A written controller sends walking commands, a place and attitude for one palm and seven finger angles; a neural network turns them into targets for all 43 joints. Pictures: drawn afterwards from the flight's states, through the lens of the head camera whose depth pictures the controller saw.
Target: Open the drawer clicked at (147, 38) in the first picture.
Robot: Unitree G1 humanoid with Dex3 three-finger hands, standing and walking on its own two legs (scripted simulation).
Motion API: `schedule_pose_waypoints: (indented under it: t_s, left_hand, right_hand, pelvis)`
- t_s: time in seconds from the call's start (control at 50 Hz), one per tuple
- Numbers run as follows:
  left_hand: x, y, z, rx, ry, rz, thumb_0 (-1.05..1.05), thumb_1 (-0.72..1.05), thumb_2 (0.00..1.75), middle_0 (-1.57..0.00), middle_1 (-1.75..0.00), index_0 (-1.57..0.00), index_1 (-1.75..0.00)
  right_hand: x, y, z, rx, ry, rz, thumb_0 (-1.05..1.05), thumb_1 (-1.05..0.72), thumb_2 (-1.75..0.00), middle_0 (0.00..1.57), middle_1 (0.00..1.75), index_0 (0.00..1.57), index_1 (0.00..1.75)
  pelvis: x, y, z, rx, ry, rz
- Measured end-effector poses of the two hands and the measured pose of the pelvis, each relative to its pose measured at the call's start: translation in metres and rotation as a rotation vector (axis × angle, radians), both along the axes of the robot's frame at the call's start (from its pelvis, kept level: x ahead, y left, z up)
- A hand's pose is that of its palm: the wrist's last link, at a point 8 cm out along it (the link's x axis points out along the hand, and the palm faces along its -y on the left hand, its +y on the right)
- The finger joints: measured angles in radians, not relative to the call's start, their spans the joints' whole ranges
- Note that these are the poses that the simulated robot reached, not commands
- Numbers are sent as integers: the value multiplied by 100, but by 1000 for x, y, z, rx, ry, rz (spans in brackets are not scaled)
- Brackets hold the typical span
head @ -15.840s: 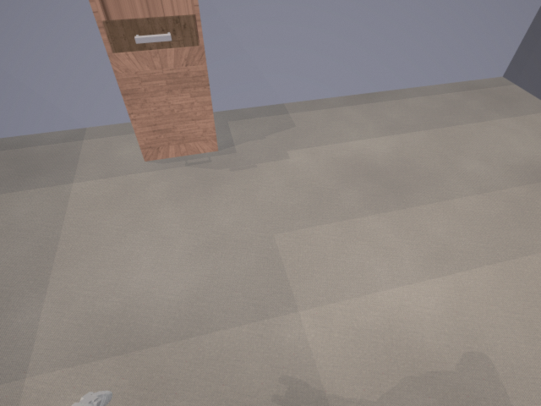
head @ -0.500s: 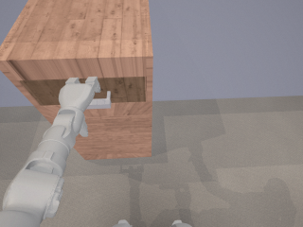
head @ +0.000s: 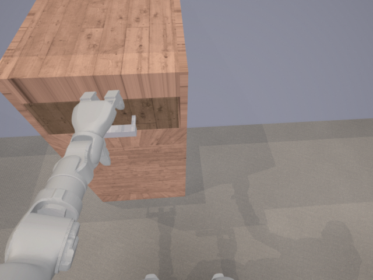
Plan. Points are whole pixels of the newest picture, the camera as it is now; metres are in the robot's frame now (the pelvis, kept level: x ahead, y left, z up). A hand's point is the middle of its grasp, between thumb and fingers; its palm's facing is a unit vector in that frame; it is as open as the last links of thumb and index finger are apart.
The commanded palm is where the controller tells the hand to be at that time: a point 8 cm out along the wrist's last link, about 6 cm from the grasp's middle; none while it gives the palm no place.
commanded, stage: move the hooked fingers above the handle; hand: left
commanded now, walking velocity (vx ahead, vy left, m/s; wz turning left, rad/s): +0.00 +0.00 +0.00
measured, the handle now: (108, 125) +0.51 +0.19 -0.04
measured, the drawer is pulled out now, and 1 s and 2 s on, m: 0.00 0.00 0.00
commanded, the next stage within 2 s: lower the fingers behind the handle in 0.82 s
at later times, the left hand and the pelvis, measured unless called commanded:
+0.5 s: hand (112, 122) +0.47 +0.16 +0.04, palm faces +0.11 -0.03 -0.99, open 13.8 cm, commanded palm +0.44 +0.21 +0.07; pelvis -0.01 +0.00 +0.00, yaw +0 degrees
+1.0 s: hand (113, 126) +0.47 +0.16 +0.02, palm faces +0.10 -0.09 -0.99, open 13.8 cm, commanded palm +0.45 +0.20 +0.07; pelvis -0.01 +0.00 -0.01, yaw +0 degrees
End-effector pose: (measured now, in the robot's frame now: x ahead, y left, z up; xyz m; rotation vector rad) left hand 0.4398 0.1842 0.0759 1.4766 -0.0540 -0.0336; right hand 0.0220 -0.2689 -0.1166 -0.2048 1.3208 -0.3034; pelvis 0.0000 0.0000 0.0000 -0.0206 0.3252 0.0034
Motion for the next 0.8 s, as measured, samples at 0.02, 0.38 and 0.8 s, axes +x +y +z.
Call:
schedule_pose_waypoints:
  t_s: [0.02,0.38,0.8]
  left_hand:
    - [-1,7,1,16,-24,27,0,-49,31,-32,-120,-32,-121]
    - [-6,-27,14,-28,2,-105,0,-49,30,-33,-120,-32,-120]
    - [-11,24,0,64,178,12,0,-49,31,-33,-121,-32,-120]
  right_hand:
    - [0,0,-2,5,4,2,0,-90,-90,20,30,21,30]
    - [18,4,6,-23,-68,43,1,-90,-90,20,30,21,30]
    - [-13,-2,6,-42,38,37,1,-90,-90,21,30,21,30]
  pelvis:
    - [-1,0,-1,0,4,-2]
    - [-8,3,2,-6,-30,31]
    - [-8,-2,5,-9,-24,49]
